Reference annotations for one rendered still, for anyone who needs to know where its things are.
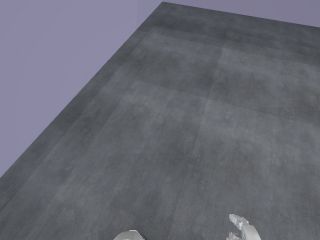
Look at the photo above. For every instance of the right robot hand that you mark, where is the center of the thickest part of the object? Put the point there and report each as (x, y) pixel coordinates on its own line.
(248, 232)

